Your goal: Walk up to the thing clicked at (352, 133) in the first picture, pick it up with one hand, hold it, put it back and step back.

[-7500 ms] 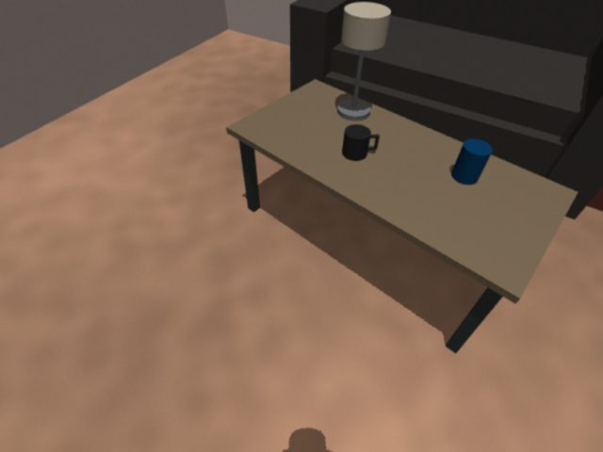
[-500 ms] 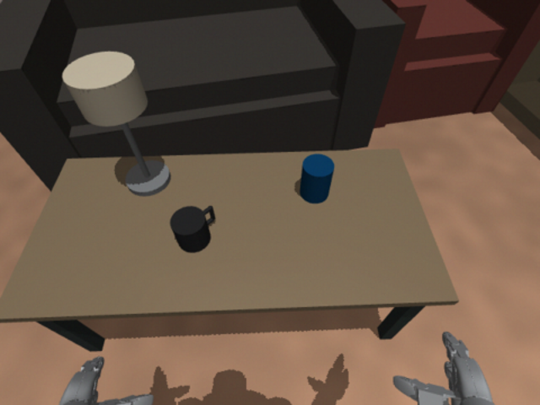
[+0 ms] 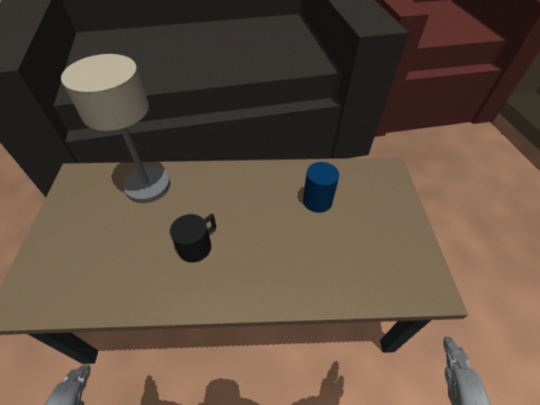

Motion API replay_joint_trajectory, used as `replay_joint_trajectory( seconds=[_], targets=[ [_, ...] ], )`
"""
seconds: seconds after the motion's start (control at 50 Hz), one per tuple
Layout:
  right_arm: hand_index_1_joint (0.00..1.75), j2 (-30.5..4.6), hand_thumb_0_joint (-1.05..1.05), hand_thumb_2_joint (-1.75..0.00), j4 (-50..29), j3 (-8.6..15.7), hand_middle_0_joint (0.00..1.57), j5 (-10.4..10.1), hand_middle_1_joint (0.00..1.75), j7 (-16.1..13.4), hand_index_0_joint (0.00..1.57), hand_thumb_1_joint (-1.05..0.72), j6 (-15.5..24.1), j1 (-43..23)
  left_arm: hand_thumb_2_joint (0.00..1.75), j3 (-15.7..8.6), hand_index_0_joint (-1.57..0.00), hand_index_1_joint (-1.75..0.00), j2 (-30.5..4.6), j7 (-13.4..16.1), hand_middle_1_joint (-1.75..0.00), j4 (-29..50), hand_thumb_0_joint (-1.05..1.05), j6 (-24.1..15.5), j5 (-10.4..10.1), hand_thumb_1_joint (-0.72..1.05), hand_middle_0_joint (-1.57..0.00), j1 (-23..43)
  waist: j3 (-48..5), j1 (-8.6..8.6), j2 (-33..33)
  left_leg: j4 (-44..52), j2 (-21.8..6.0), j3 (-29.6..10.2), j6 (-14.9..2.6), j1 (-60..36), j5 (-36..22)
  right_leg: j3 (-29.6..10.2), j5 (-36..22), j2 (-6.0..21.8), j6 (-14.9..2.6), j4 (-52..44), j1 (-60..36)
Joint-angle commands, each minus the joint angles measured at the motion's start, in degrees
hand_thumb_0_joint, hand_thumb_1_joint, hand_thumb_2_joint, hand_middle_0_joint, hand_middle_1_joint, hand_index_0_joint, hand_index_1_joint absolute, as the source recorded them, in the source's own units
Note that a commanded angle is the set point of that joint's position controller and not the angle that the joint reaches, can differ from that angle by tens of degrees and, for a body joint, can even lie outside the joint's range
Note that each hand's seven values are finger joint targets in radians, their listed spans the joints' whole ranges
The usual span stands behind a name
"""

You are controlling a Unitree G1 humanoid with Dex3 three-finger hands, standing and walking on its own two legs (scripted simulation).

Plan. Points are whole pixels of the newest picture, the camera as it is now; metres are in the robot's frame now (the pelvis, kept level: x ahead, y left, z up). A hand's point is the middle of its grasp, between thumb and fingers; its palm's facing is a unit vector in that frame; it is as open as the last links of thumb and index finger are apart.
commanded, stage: go down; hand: left
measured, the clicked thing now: (196, 234) +0.57 +0.18 -0.25
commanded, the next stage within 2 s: none
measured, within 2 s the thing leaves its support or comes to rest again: neither
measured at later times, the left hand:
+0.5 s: hand out of the picture +0.15 +0.26 -0.09, palm faces +0.09 -0.94 -0.32, open 17.6 cm
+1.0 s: hand (77, 392) +0.18 +0.28 -0.07, palm faces +0.16 -0.94 -0.31, open 17.6 cm
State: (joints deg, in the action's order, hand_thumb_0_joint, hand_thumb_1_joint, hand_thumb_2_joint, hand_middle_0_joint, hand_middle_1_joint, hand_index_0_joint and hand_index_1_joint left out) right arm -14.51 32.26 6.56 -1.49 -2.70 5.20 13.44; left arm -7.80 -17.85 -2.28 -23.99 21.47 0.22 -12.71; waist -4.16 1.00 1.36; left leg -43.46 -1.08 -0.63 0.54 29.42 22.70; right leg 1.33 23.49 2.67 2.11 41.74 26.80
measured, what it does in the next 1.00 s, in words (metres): stands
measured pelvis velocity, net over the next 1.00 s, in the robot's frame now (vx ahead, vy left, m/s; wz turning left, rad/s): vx -0.02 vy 0.00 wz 0.02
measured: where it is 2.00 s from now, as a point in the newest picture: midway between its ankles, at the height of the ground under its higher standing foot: outside the picture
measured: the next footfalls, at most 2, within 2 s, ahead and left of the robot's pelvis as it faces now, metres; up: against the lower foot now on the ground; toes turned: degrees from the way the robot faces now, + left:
none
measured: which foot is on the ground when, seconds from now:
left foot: down 0.00-1.00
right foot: down 0.00-1.00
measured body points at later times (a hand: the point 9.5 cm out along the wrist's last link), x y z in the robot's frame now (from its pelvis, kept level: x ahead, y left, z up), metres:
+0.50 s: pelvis +0.00 +0.00 -0.02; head +0.04 +0.00 +0.43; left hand +0.15 +0.30 -0.07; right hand +0.15 -0.27 -0.07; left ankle -0.01 +0.12 -0.71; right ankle -0.03 -0.14 -0.71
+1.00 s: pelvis -0.02 +0.00 -0.03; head +0.01 +0.00 +0.42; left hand +0.17 +0.33 -0.05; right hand +0.14 -0.26 -0.05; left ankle -0.01 +0.12 -0.71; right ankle -0.03 -0.14 -0.71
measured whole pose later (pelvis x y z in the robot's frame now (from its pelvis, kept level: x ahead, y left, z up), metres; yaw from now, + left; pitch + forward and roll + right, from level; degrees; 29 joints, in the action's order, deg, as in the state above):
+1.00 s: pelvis -0.02 +0.00 -0.03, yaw +1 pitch +11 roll -1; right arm -13.2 10.8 2.6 -2.1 -7.7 6.5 25.5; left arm -15.3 -23.5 -6.1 -8.7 25.0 -3.7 -14.4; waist -8.1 1.4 0.6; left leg -56.4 -1.1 -2.6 1.0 39.7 27.3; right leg 2.7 28.6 2.6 1.8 54.3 36.1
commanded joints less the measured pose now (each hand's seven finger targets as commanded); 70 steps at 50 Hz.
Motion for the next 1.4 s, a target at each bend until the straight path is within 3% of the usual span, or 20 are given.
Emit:
replay_joint_trajectory(
  seconds=[0.0,0.12,0.14,0.16,0.26,0.28,0.46,0.56,0.74,0.78,0.82,0.96,1.0,1.06,1.1,1.16,1.24,1.26,1.32,1.38],
  targets=[
    [0.05,-8.65,0.0,-0.04,-10.01,3.15,0.05,-0.25,0.05,-0.75,0.05,0.53,2.58,0.63,0.05,-4.84,-0.06,-0.06,-11.27,0.35,-0.05,9.93,0.0,0.27,0.77,-0.61,-0.07,0.58,-9.12,0.07,-0.04,4.03,1.15,0.99,-0.34,-6.3,-20.48,2.04,-19.4,-2.33,-2.11,-3.29,-2.0],
    [0.05,-9.68,0.0,-0.04,-15.96,4.32,0.05,-0.17,0.05,-0.98,0.05,0.55,2.8,1.33,0.05,-6.2,-0.07,-0.06,-12.22,-0.61,-0.05,14.58,0.0,1.11,0.26,-0.61,-0.08,-1.06,-11.36,0.01,1.54,1.93,0.59,0.3,0.08,-5.89,-22.53,2.27,-19.66,-2.46,-1.99,-0.77,-0.67],
    [0.05,-6.93,0.0,-0.04,-12.73,2.58,0.05,-0.13,0.05,-0.83,0.05,0.55,2.45,4.71,0.06,-5.63,-0.06,-0.06,-11.61,-0.73,-0.05,16.38,0.0,0.94,0.11,-0.61,-0.07,-0.44,-10.61,-0.21,1.82,1.45,0.83,0.37,0.08,-5.3,-21.92,2.29,-19.41,-2.44,-1.92,-0.49,0.28],
    [0.05,-8.43,0.0,-0.04,-17.08,3.3,0.05,-0.17,0.05,-0.91,0.05,0.55,2.86,2.6,0.06,-7.09,-0.06,-0.06,-12.58,-0.62,-0.05,15.23,0.0,1.19,0.19,-0.61,-0.07,-2.66,-11.77,-0.25,0.42,0.75,0.95,0.55,-0.17,-4.97,-21.92,2.12,-19.91,-2.25,-1.77,-0.28,-0.66],
    [0.05,-7.54,0.0,-0.04,-17.79,3.19,0.05,-0.16,0.05,-1.26,0.05,0.55,2.39,5.73,0.07,-7.77,-0.05,-0.05,-13.08,-0.87,-0.04,21.73,0.0,1.93,-0.01,-0.59,-0.07,-3.03,-13.28,-0.5,2.78,-0.47,1.03,0.3,-0.02,-4.72,-22.16,2.11,-19.84,-2.26,-2.06,1.52,0.48],
    [0.05,-7.84,0.0,-0.04,-19.79,3.11,0.05,-0.18,0.05,-1.38,0.05,0.55,2.31,5.57,0.06,-7.86,-0.05,-0.05,-13.08,-1.11,-0.03,19.15,0.0,2.36,0.06,-0.6,-0.07,-4.42,-12.35,0.2,1.17,-0.98,0.89,0.19,-0.17,-3.61,-22.07,2.16,-19.55,-2.33,-1.87,1.66,1.31],
    [0.05,-6.74,0.0,-0.04,-24.35,2.18,0.05,-0.4,0.05,-2.15,0.05,0.55,1.81,8.73,0.08,-9.01,-0.05,-0.06,-13.78,-1.89,-0.05,24.89,0.0,3.51,-0.71,-0.61,-0.06,-5.13,-9.77,-0.06,1.79,-1.5,1.42,0.32,-0.23,0.72,-12.7,2.16,-11.41,-2.39,-2.06,2.41,5.11],
    [0.05,-6.78,0.0,-0.04,-27.91,1.64,0.05,-0.28,0.05,-2.89,0.05,0.55,1.88,9.67,0.08,-10.07,-0.05,-0.07,-14.59,-2.03,-0.05,26.52,0.0,3.87,-1.08,-0.61,-0.07,-7.35,-11.71,-0.23,1.6,-3.65,1.53,0.5,-0.51,1.21,-14.89,1.83,-14.06,-2.04,-1.69,3.64,4.89],
    [0.05,-7.18,0.0,-0.04,-32.91,1.45,0.05,-0.3,0.05,-4.07,0.05,0.55,2.35,10.14,0.1,-11.37,-0.05,-0.07,-15.44,-2.16,-0.06,28.57,0.0,3.82,-1.78,-0.61,-0.06,-8.44,-10.52,0.1,1.09,-3.7,1.49,0.3,-0.58,3.47,-9.57,2.13,-8.84,-2.3,-1.7,3.92,7.12],
    [0.05,-5.72,0.0,-0.04,-30.5,0.39,0.05,-0.46,0.05,-4.26,0.05,0.55,2.28,12.22,0.1,-10.44,-0.05,-0.08,-15.57,-2.37,-0.06,30.74,0.0,3.41,-1.82,-0.61,-0.06,-4.6,-9.0,0.72,3.12,-3.23,1.43,0.26,-0.48,3.7,-7.46,2.04,-6.85,-2.4,-1.89,3.91,8.45],
    [0.05,-7.41,0.0,-0.04,-34.92,1.21,0.05,-0.55,0.05,-4.93,0.05,0.55,3.12,9.83,0.12,-12.6,-0.04,-0.08,-17.84,-2.07,-0.06,30.16,0.0,2.76,-2.0,-0.61,-0.06,-2.15,-10.38,0.67,2.3,-3.05,1.23,-0.12,-0.52,3.5,-6.87,1.95,-6.28,-2.33,-1.87,3.92,7.3],
    [0.05,-6.43,0.0,-0.05,-29.18,0.28,0.05,-0.83,0.05,-6.22,0.05,0.54,5.03,12.25,0.13,-15.97,-0.03,-0.09,-22.55,-3.41,-0.06,25.17,0.0,-1.58,-4.21,-0.61,-0.05,12.8,-10.61,1.46,4.41,-3.15,0.98,-0.43,-0.54,1.7,-8.94,1.27,-9.03,-1.82,-1.83,3.92,7.51],
    [0.05,-7.57,0.0,-0.05,-29.56,0.71,0.05,-1.02,0.05,-6.57,0.05,0.53,5.95,11.31,0.12,-17.36,-0.03,-0.08,-24.44,-4.64,-0.06,20.39,0.0,-3.02,-5.12,-0.61,-0.05,17.44,-12.1,2.02,3.26,-3.6,1.0,-0.33,-0.84,0.72,-10.64,0.95,-11.2,-1.56,-1.62,3.52,6.18],
    [0.05,-5.62,0.0,-0.05,-26.19,-2.22,0.05,-1.04,0.05,-6.25,0.05,0.54,6.56,10.27,0.11,-17.71,-0.03,-0.07,-26.73,-7.62,-0.05,11.85,0.0,-5.65,-5.59,-0.61,-0.05,25.77,-10.29,1.79,4.44,-3.13,1.24,-0.08,-1.02,2.27,-8.45,0.69,-9.24,-1.59,-1.79,3.07,7.42],
    [0.05,-7.21,0.0,-0.05,-26.57,-0.82,0.05,-0.98,0.05,-6.15,0.05,0.54,6.92,9.31,0.1,-18.22,-0.04,-0.07,-27.82,-9.7,-0.05,5.73,0.0,-7.5,-6.07,-0.61,-0.05,30.26,-11.26,2.03,3.17,-2.64,1.17,-0.17,-1.17,2.08,-8.18,0.81,-8.92,-1.69,-1.94,2.91,7.27],
    [0.05,-6.72,0.0,-0.05,-24.49,-2.29,0.05,-0.69,0.05,-4.96,0.05,0.55,7.35,9.63,0.09,-20.14,-0.04,-0.07,-31.21,-13.11,-0.05,-3.28,0.0,-11.02,-6.34,-0.61,-0.05,34.33,-12.86,1.06,4.16,-2.45,0.7,-0.48,-0.82,1.43,-10.88,1.35,-10.22,-2.21,-2.54,4.01,7.11],
    [0.05,-9.17,0.0,-0.05,-23.82,-0.29,0.05,-0.37,0.05,-3.63,0.05,0.55,8.11,9.24,0.07,-21.71,-0.05,-0.07,-34.66,-16.82,-0.06,-13.73,0.0,-17.52,-6.73,-0.61,-0.06,40.71,-13.98,1.46,3.89,-2.82,0.12,-0.77,-0.64,2.15,-10.73,1.34,-9.42,-2.66,-2.82,4.9,8.93],
    [0.05,-7.67,0.0,-0.05,-21.88,-1.77,0.05,-0.51,0.05,-3.08,0.05,0.55,8.14,8.47,0.07,-22.2,-0.05,-0.07,-35.73,-17.62,-0.06,-14.1,0.0,-19.31,-7.2,-0.61,-0.05,43.27,-13.42,0.51,5.62,-3.02,0.38,-0.46,-0.68,3.08,-9.73,1.08,-8.53,-2.53,-2.93,4.99,9.66],
    [0.05,-9.83,0.0,-0.05,-25.61,0.15,0.05,-0.45,0.05,-2.65,0.05,0.54,8.6,5.06,0.06,-23.79,-0.06,-0.07,-39.03,-19.16,-0.06,-17.49,0.0,-24.13,-7.47,-0.61,-0.06,48.45,-18.04,1.61,4.42,-3.71,-0.01,-0.67,-0.77,1.59,-10.46,0.87,-9.27,-2.72,-2.91,5.46,9.16],
    [0.05,-7.87,0.0,-0.05,-25.31,-2.55,0.05,-0.21,0.05,-2.16,0.05,0.55,8.09,5.16,0.07,-25.34,-0.05,-0.06,-41.05,-20.27,-0.06,-20.86,0.0,-27.62,-8.07,-0.61,-0.05,51.96,-20.81,1.73,4.53,-4.82,-0.03,-0.63,-0.92,1.53,-12.75,0.52,-11.39,-2.69,-2.77,5.76,7.99]
  ],
)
